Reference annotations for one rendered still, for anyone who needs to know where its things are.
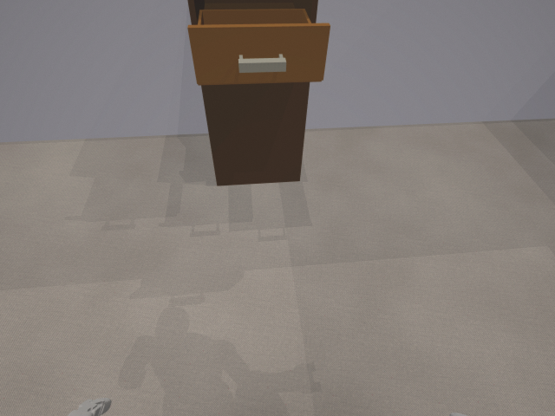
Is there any cabinet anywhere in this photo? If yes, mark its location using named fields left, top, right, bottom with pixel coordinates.
left=187, top=0, right=318, bottom=186

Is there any robot left hand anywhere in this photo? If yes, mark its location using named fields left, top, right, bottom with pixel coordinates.
left=68, top=398, right=112, bottom=416

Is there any drawer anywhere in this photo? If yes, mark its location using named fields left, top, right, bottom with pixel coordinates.
left=187, top=9, right=330, bottom=86

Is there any handle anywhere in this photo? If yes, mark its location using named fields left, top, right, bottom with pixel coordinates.
left=238, top=54, right=286, bottom=73

